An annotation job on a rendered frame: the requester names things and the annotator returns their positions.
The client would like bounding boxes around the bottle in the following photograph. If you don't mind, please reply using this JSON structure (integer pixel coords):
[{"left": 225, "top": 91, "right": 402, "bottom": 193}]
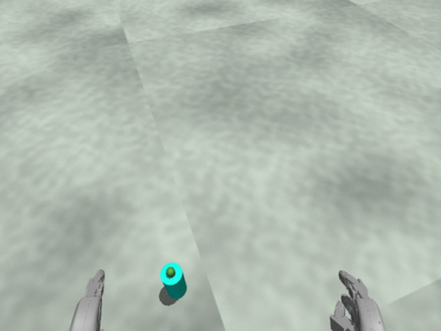
[{"left": 161, "top": 263, "right": 187, "bottom": 299}]

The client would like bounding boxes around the left robot hand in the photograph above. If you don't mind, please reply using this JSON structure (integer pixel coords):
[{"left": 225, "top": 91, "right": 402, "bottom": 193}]
[{"left": 70, "top": 270, "right": 105, "bottom": 331}]

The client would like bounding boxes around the right robot hand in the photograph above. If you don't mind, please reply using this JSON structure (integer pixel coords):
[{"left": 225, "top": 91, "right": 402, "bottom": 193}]
[{"left": 330, "top": 270, "right": 386, "bottom": 331}]

